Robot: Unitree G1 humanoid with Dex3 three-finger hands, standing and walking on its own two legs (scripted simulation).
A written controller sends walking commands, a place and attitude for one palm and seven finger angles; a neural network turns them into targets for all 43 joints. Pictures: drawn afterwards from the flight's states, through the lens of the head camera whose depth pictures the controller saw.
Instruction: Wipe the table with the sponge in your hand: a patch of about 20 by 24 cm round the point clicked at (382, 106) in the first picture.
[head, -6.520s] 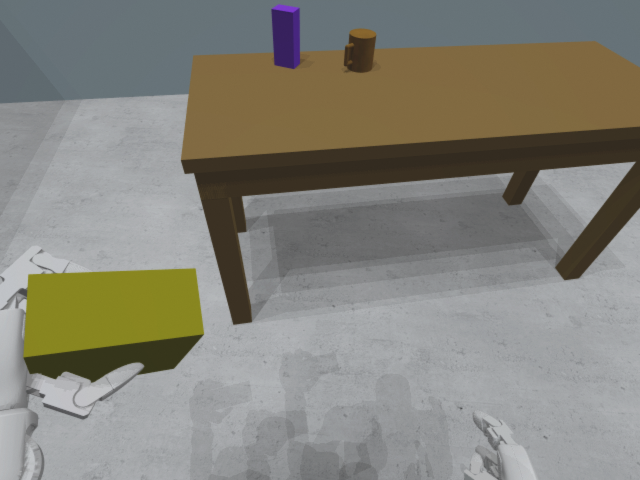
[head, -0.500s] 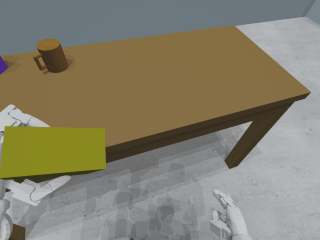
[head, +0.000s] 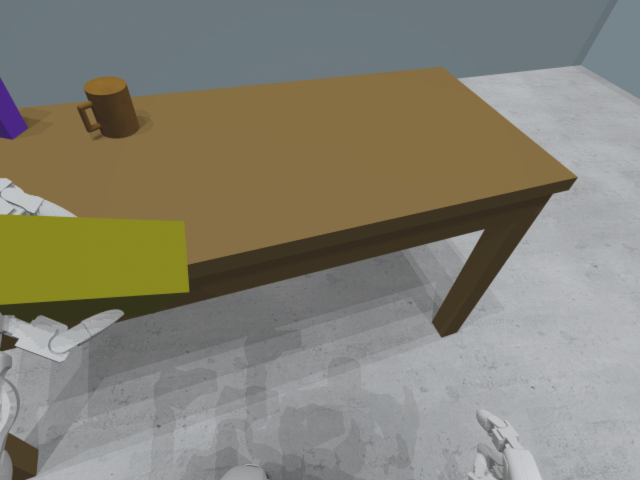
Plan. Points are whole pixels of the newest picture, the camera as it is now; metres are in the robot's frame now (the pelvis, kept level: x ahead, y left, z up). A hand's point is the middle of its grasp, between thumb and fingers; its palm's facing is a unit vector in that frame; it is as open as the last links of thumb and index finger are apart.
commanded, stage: come to a stop and stand still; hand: left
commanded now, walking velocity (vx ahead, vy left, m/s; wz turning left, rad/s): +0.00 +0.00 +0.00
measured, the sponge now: (121, 274) +0.26 +0.22 +0.17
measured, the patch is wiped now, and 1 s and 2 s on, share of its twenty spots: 0.00 0.00 0.00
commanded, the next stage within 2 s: look again from close up in 0.50 s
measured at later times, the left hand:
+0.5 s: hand (35, 323) +0.18 +0.24 +0.20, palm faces +0.36 -0.83 -0.42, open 10.8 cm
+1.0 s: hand (77, 285) +0.23 +0.24 +0.18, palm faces +0.36 -0.84 -0.41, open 10.8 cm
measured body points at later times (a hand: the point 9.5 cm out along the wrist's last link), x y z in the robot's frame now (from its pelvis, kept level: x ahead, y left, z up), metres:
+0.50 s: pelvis -0.03 +0.02 +0.01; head -0.01 +0.03 +0.46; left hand +0.16 +0.29 +0.22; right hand +0.15 -0.19 -0.06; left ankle +0.02 +0.11 -0.73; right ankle +0.00 -0.07 -0.73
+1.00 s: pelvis +0.01 +0.00 +0.01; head +0.03 +0.01 +0.46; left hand +0.21 +0.28 +0.21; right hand +0.18 -0.23 -0.07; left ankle +0.02 +0.11 -0.73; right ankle +0.00 -0.07 -0.73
